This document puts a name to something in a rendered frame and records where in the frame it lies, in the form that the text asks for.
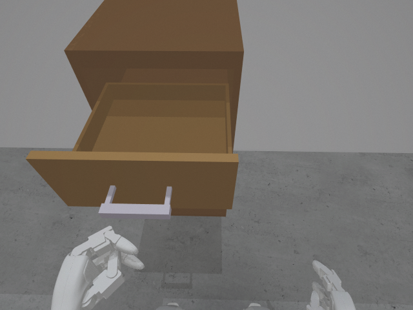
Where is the left robot hand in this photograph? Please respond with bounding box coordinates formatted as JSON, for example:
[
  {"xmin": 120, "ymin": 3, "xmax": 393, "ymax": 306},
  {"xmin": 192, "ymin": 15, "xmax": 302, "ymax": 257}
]
[{"xmin": 51, "ymin": 226, "xmax": 145, "ymax": 310}]

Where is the cabinet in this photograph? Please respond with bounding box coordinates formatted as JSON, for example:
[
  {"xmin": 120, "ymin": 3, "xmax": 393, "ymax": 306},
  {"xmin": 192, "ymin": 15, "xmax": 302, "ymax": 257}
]
[{"xmin": 64, "ymin": 0, "xmax": 244, "ymax": 217}]

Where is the right robot hand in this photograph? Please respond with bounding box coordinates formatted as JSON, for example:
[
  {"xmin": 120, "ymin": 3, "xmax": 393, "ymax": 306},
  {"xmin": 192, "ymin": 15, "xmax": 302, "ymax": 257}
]
[{"xmin": 307, "ymin": 260, "xmax": 356, "ymax": 310}]

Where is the drawer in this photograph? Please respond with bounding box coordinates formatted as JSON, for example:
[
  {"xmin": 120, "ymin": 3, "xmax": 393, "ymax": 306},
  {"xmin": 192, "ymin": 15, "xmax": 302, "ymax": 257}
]
[{"xmin": 26, "ymin": 83, "xmax": 239, "ymax": 209}]

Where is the handle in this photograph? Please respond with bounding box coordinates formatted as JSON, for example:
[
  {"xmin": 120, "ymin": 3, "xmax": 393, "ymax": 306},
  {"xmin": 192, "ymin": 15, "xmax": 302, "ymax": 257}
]
[{"xmin": 98, "ymin": 185, "xmax": 172, "ymax": 220}]

